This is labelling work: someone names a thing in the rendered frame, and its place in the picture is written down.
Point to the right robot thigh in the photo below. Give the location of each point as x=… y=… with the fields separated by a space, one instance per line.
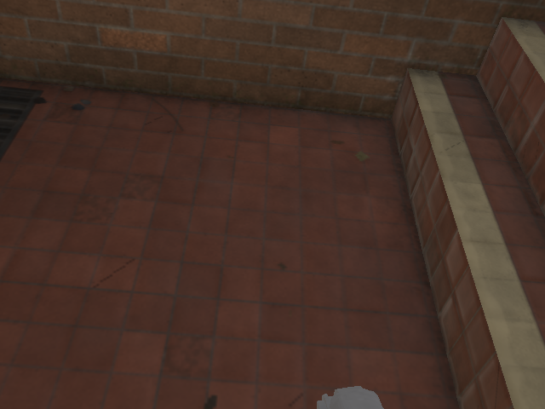
x=350 y=398

